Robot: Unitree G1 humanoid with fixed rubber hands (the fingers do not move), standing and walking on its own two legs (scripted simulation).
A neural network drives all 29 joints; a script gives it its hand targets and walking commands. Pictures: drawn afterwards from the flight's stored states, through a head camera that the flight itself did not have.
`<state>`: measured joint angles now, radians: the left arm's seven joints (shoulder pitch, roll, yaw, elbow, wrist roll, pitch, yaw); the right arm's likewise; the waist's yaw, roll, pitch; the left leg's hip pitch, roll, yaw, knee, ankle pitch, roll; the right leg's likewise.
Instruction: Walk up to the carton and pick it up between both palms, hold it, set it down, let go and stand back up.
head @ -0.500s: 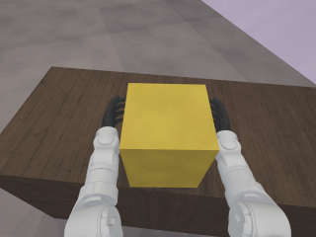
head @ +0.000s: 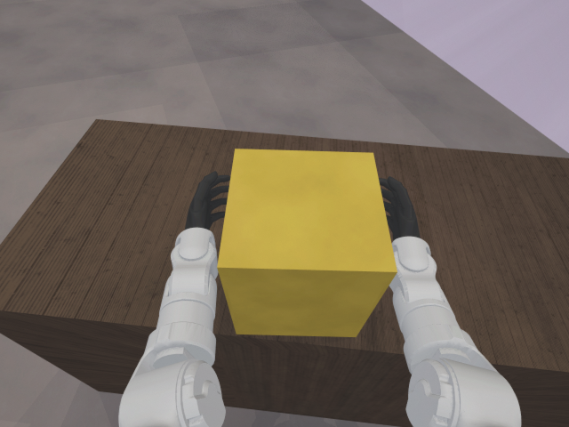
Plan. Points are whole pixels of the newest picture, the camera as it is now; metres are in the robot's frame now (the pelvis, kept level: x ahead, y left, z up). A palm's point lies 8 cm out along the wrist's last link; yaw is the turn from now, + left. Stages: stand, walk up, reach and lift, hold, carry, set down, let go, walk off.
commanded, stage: set down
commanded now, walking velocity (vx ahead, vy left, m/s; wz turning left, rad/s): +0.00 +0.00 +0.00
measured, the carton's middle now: (299, 250) +0.38 +0.02 +0.01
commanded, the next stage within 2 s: none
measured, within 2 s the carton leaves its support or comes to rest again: neither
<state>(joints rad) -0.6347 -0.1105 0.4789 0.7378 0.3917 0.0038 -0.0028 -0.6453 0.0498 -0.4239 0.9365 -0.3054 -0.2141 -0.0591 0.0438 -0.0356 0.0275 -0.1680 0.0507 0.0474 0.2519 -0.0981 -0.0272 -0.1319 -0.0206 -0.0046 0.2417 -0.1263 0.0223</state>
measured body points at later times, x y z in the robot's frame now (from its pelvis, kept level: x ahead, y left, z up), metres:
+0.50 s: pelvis +0.00 +0.00 +0.00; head +0.03 +0.01 +0.45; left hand +0.39 +0.17 +0.06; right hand +0.40 -0.13 +0.06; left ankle +0.02 +0.14 -0.75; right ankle +0.00 -0.13 -0.75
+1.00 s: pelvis +0.01 +0.00 -0.01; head +0.06 +0.01 +0.44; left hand +0.41 +0.17 +0.03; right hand +0.42 -0.14 +0.02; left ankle +0.02 +0.14 -0.75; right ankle +0.00 -0.13 -0.75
